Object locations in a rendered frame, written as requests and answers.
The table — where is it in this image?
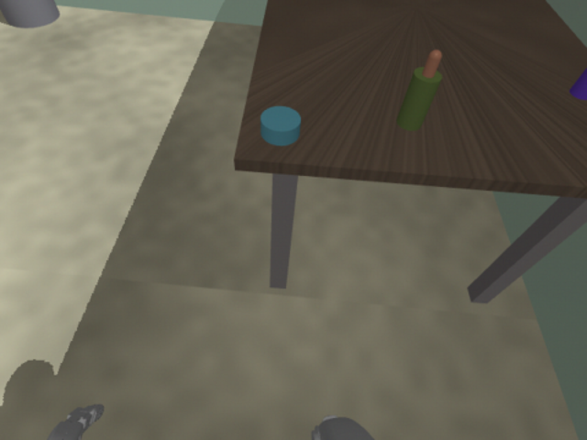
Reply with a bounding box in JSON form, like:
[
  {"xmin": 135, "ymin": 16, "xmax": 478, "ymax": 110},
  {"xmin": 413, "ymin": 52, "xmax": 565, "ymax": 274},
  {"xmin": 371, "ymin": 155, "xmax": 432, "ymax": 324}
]
[{"xmin": 234, "ymin": 0, "xmax": 587, "ymax": 303}]

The left robot hand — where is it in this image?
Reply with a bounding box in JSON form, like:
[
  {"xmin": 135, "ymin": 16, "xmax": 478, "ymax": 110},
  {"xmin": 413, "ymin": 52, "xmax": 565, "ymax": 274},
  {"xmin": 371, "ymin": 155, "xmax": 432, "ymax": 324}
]
[{"xmin": 47, "ymin": 404, "xmax": 104, "ymax": 440}]

